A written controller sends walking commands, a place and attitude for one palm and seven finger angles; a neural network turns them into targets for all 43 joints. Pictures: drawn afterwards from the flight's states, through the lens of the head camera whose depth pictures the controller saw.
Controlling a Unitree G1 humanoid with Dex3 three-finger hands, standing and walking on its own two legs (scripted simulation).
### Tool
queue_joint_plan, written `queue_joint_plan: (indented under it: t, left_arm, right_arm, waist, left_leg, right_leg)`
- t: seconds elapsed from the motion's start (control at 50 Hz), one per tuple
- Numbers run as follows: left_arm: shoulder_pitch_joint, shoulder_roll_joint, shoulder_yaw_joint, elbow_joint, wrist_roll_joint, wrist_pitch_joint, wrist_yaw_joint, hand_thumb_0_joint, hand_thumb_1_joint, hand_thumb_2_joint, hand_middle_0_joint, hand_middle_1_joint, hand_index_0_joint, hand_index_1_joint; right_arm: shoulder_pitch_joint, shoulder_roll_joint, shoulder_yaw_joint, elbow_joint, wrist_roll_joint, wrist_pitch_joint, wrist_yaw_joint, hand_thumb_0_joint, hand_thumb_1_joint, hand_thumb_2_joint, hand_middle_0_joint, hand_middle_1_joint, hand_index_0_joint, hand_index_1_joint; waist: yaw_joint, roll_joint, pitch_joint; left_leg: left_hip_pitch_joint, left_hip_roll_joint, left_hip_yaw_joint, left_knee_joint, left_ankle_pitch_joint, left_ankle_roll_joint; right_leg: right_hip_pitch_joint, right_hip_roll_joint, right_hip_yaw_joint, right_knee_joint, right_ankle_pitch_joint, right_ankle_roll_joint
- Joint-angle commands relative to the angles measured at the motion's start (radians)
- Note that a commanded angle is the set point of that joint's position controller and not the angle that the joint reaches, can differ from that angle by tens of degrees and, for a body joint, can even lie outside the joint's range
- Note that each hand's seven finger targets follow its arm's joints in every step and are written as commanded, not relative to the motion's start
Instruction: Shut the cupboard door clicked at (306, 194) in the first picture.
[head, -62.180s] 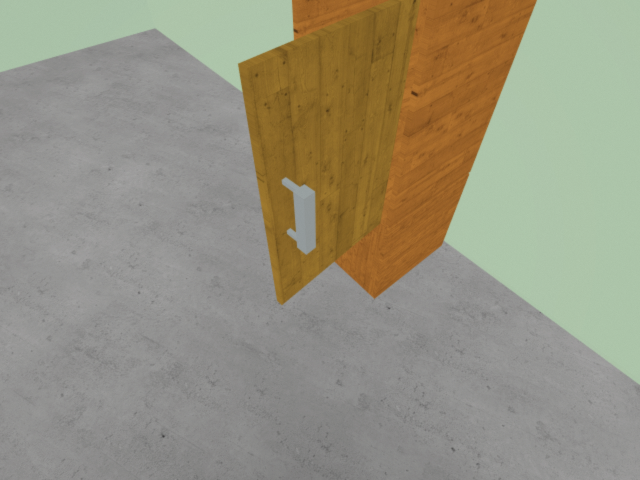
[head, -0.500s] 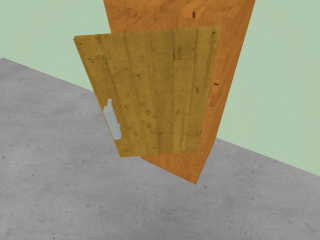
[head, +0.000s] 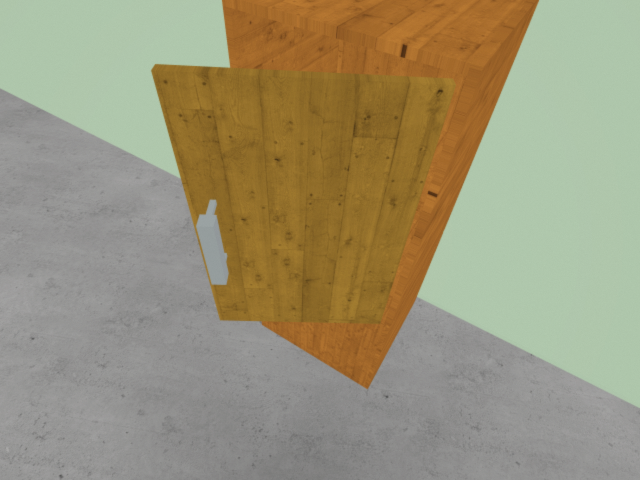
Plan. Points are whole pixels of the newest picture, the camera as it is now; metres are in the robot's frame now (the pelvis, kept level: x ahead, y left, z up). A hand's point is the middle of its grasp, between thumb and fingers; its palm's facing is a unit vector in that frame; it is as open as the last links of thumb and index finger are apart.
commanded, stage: come to a stop and stand still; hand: left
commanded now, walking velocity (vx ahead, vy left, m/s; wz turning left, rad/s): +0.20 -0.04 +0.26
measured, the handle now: (216, 242) +0.48 +0.21 -0.03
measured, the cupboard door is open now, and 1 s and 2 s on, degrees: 32 32 32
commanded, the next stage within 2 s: none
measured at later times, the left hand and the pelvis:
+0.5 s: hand out of the picture +0.06 +0.18 -0.18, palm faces +0.08 -0.97 -0.21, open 7.3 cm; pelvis +0.03 +0.00 +0.00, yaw +3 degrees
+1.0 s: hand out of the picture -0.03 +0.20 -0.16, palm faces +0.06 -0.97 -0.24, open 7.4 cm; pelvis -0.04 +0.01 +0.01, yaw +3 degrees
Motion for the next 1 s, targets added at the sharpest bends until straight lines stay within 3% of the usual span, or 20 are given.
queue_joint_plan:
  t: [0.0,0.04,0.06,0.12,0.18,0.22,0.34,0.44,0.48,0.5,0.54,0.58,0.6,0.62,0.64,0.68,0.72,0.76,0.82,0.98]
  left_arm:
    - [0.049,0.125,0.040,-0.035,0.003,-0.012,0.010,0.000,0.900,0.900,-0.200,-0.300,-0.200,-0.300]
    - [-0.001,0.071,0.030,-0.061,-0.002,-0.020,0.011,0.000,0.900,0.900,-0.200,-0.300,-0.200,-0.300]
    - [-0.046,0.069,0.026,-0.085,-0.003,-0.020,0.018,0.000,0.900,0.900,-0.200,-0.300,-0.200,-0.300]
    - [-0.051,0.039,0.030,-0.082,-0.016,-0.013,0.022,0.000,0.900,0.900,-0.200,-0.300,-0.200,-0.300]
    - [0.115,0.073,0.038,-0.018,-0.010,-0.016,0.020,0.000,0.900,0.900,-0.200,-0.300,-0.200,-0.300]
    - [0.117,0.155,0.046,-0.016,-0.009,-0.022,0.029,0.000,0.900,0.900,-0.200,-0.300,-0.200,-0.300]
    - [0.028,0.126,0.044,-0.049,0.007,-0.007,0.049,0.000,0.900,0.900,-0.200,-0.300,-0.200,-0.300]
    - [-0.053,0.137,0.059,-0.092,-0.009,0.017,0.049,0.000,0.900,0.900,-0.200,-0.300,-0.200,-0.300]
    - [-0.064,0.068,0.047,-0.120,-0.013,0.027,0.045,0.000,0.900,0.900,-0.200,-0.300,-0.200,-0.300]
    - [-0.070,0.055,0.041,-0.120,-0.006,0.032,0.047,0.000,0.900,0.900,-0.200,-0.300,-0.200,-0.300]
    - [-0.090,0.067,0.042,-0.110,-0.009,0.048,0.042,0.000,0.900,0.900,-0.200,-0.300,-0.200,-0.300]
    - [0.069,0.098,0.025,-0.035,-0.014,0.024,0.062,0.000,0.900,0.900,-0.200,-0.300,-0.200,-0.300]
    - [0.116,0.137,0.033,-0.041,0.000,-0.011,0.056,0.000,0.900,0.900,-0.200,-0.300,-0.200,-0.300]
    - [0.067,0.167,0.053,-0.073,0.008,-0.023,0.051,0.000,0.900,0.900,-0.200,-0.300,-0.200,-0.300]
    - [0.021,0.150,0.036,-0.085,0.003,-0.030,0.054,0.000,0.900,0.900,-0.200,-0.300,-0.200,-0.300]
    - [-0.046,0.145,0.033,-0.128,0.005,-0.019,0.054,0.000,0.900,0.900,-0.200,-0.300,-0.200,-0.300]
    - [-0.086,0.140,0.035,-0.155,-0.007,-0.005,0.053,0.000,0.900,0.900,-0.200,-0.300,-0.200,-0.300]
    - [-0.051,0.094,0.025,-0.151,-0.005,0.022,0.048,0.000,0.900,0.900,-0.200,-0.300,-0.200,-0.300]
    - [-0.004,0.092,0.016,-0.138,0.007,0.021,0.035,0.000,0.900,0.900,-0.200,-0.300,-0.200,-0.300]
    - [0.034,0.108,0.032,-0.151,0.001,0.016,0.026,0.000,0.900,0.900,-0.200,-0.300,-0.200,-0.300]
  right_arm:
    - [0.081,-0.080,-0.021,-0.032,0.005,-0.040,-0.009,0.000,-0.900,-0.900,0.200,0.300,0.200,0.300]
    - [0.218,-0.164,-0.039,0.012,-0.004,-0.044,-0.024,0.000,-0.900,-0.900,0.200,0.300,0.200,0.300]
    - [0.245,-0.156,-0.036,0.016,-0.005,-0.041,-0.032,0.000,-0.900,-0.900,0.200,0.300,0.200,0.300]
    - [0.107,-0.119,-0.023,-0.026,-0.005,-0.035,-0.047,0.000,-0.900,-0.900,0.200,0.300,0.200,0.300]
    - [0.012,-0.106,-0.027,-0.062,0.017,-0.027,-0.045,0.000,-0.900,-0.900,0.200,0.300,0.200,0.300]
    - [0.047,-0.055,-0.028,-0.069,0.028,-0.018,-0.038,0.000,-0.900,-0.900,0.200,0.300,0.200,0.300]
    - [0.005,0.001,-0.034,-0.053,0.026,0.010,-0.035,0.000,-0.900,-0.900,0.200,0.300,0.200,0.300]
    - [0.085,-0.013,-0.040,-0.028,0.016,0.007,-0.031,0.000,-0.900,-0.900,0.200,0.300,0.200,0.300]
    - [0.059,-0.092,-0.047,-0.051,0.003,0.000,-0.034,0.000,-0.900,-0.900,0.200,0.300,0.200,0.300]
    - [0.027,-0.085,-0.045,-0.058,0.002,0.000,-0.031,0.000,-0.900,-0.900,0.200,0.300,0.200,0.300]
    - [-0.037,-0.073,-0.034,-0.081,0.001,-0.006,-0.039,0.000,-0.900,-0.900,0.200,0.300,0.200,0.300]
    - [-0.149,-0.179,-0.054,-0.140,0.023,-0.003,-0.030,0.000,-0.900,-0.900,0.200,0.300,0.200,0.300]
    - [-0.166,-0.143,-0.045,-0.184,0.024,-0.007,-0.017,0.000,-0.900,-0.900,0.200,0.300,0.200,0.300]
    - [-0.078,-0.043,-0.046,-0.196,0.025,-0.013,-0.010,0.000,-0.900,-0.900,0.200,0.300,0.200,0.300]
    - [-0.054,-0.031,-0.040,-0.201,0.019,-0.005,-0.012,0.000,-0.900,-0.900,0.200,0.300,0.200,0.300]
    - [-0.006,-0.049,-0.051,-0.186,0.023,-0.003,-0.009,0.000,-0.900,-0.900,0.200,0.300,0.200,0.300]
    - [0.003,-0.136,-0.066,-0.172,0.012,-0.012,-0.011,0.000,-0.900,-0.900,0.200,0.300,0.200,0.300]
    - [-0.048,-0.111,-0.053,-0.189,0.007,-0.006,-0.013,0.000,-0.900,-0.900,0.200,0.300,0.200,0.300]
    - [-0.075,-0.105,-0.053,-0.214,0.004,0.007,-0.007,0.000,-0.900,-0.900,0.200,0.300,0.200,0.300]
    - [0.009,-0.105,-0.052,-0.190,-0.002,0.011,-0.004,0.000,-0.900,-0.900,0.200,0.300,0.200,0.300]
  waist:
    - [-0.029,0.048,0.095]
    - [-0.069,0.338,0.043]
    - [-0.078,0.354,0.057]
    - [-0.020,0.215,0.065]
    - [0.049,0.057,-0.042]
    - [0.023,-0.145,-0.093]
    - [0.026,-0.171,0.003]
    - [-0.023,-0.053,-0.048]
    - [-0.001,0.207,-0.040]
    - [0.004,0.243,-0.009]
    - [0.013,0.247,0.045]
    - [0.058,0.285,0.013]
    - [0.079,0.151,-0.036]
    - [0.024,-0.076,-0.100]
    - [0.002,-0.173,-0.107]
    - [-0.037,-0.128,-0.132]
    - [-0.035,0.026,-0.086]
    - [-0.003,0.198,0.052]
    - [0.008,0.050,0.171]
    - [-0.013,0.006,0.050]
  left_leg:
    - [0.091,0.022,-0.013,-0.088,0.223,0.064]
    - [0.255,0.228,-0.313,-0.196,0.508,0.204]
    - [0.295,0.279,-0.376,-0.221,0.732,0.256]
    - [0.166,0.250,-0.226,-0.160,0.945,0.219]
    - [0.026,0.085,-0.047,-0.040,0.563,0.062]
    - [-0.054,-0.011,0.010,0.019,0.054,-0.002]
    - [-0.141,-0.023,0.013,0.166,-0.200,-0.008]
    - [0.126,-0.002,0.043,-0.183,0.284,-0.004]
    - [0.149,0.208,-0.137,-0.210,0.773,0.113]
    - [0.111,0.233,-0.137,-0.241,0.818,0.162]
    - [0.018,0.229,-0.150,-0.284,0.675,0.196]
    - [0.057,0.200,-0.103,-0.008,0.784,0.125]
    - [0.064,0.106,-0.041,0.126,0.703,0.077]
    - [-0.067,0.008,0.026,0.183,0.262,0.026]
    - [-0.152,-0.024,0.000,0.157,-0.111,0.006]
    - [0.005,-0.040,0.015,-0.100,0.034,0.006]
    - [0.109,0.058,-0.077,-0.088,0.366,0.049]
    - [-0.037,0.114,-0.161,-0.234,0.169,0.092]
    - [-0.166,0.055,-0.147,-0.291,-0.200,0.064]
    - [-0.074,0.016,-0.110,-0.254,-0.178,0.051]
  right_leg:
    - [-0.157,-0.101,0.037,-0.026,0.210,-0.047]
    - [-0.347,0.013,-0.093,0.298,-0.051,-0.001]
    - [-0.447,0.003,-0.042,0.409,-0.234,-0.006]
    - [-0.324,-0.071,0.019,0.266,-0.187,-0.003]
    - [0.005,-0.082,0.005,-0.093,0.429,0.026]
    - [0.080,-0.304,0.194,-0.069,0.961,-0.085]
    - [0.068,-0.306,0.137,-0.056,1.198,-0.172]
    - [-0.058,-0.216,0.070,0.036,0.788,-0.082]
    - [-0.156,-0.079,-0.032,0.114,0.205,0.011]
    - [-0.158,-0.056,-0.025,0.191,-0.053,0.016]
    - [-0.160,-0.070,0.019,0.243,-0.124,0.015]
    - [-0.205,-0.123,0.100,0.030,0.096,-0.006]
    - [-0.106,-0.132,0.074,-0.169,0.486,0.005]
    - [0.029,-0.250,0.221,-0.103,0.934,-0.030]
    - [0.102,-0.305,0.227,-0.048,1.147,-0.106]
    - [0.034,-0.219,0.122,0.013,0.830,-0.084]
    - [-0.132,-0.107,0.052,0.030,0.380,-0.017]
    - [-0.152,-0.052,0.020,0.000,0.037,0.009]
    - [-0.186,-0.064,0.063,-0.089,0.001,-0.010]
    - [-0.245,-0.076,0.114,-0.154,-0.125,-0.013]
